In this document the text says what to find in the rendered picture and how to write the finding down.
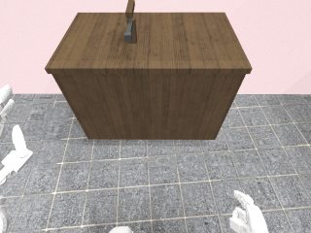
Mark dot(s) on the counter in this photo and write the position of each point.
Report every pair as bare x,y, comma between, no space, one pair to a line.
175,80

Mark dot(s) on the left robot forearm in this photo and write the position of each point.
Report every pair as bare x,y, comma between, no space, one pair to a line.
4,218

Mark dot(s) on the robot left hand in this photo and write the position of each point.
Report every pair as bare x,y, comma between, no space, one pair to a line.
16,159

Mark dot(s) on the tap lever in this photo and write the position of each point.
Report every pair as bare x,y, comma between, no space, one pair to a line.
128,34

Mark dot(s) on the robot right hand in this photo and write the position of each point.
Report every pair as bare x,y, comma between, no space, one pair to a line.
249,220

